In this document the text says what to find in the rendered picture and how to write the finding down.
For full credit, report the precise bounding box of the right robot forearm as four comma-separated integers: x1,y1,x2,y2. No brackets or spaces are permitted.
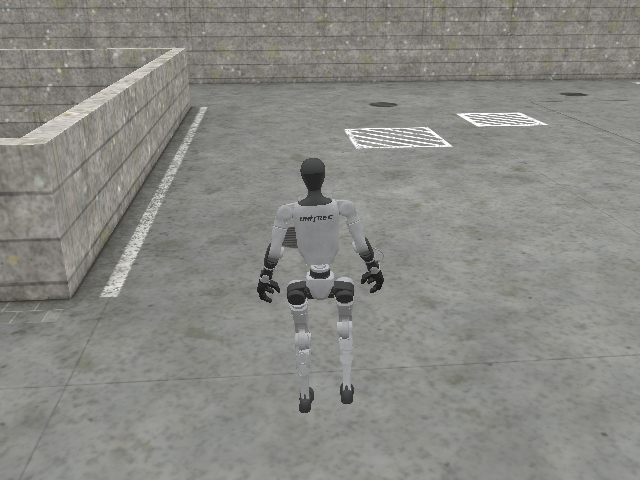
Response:
359,237,380,274

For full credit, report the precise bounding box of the left robot hand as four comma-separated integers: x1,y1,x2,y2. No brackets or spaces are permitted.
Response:
257,279,280,303

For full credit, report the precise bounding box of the left robot upper arm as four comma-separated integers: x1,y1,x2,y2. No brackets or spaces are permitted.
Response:
268,203,295,259

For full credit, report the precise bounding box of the left robot shin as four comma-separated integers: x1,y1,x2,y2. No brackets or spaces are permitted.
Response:
295,333,311,399

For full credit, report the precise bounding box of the right robot hand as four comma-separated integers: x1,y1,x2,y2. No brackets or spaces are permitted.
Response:
361,270,384,293

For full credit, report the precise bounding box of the right robot shin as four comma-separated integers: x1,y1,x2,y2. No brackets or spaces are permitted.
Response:
339,321,353,391

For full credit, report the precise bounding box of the right robot upper arm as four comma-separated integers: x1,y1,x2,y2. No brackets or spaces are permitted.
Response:
336,200,369,253

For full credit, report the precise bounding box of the robot shin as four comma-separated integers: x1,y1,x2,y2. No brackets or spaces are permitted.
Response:
295,333,311,399
339,321,353,391

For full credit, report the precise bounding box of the left robot forearm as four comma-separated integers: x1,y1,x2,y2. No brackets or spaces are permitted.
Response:
259,243,279,283

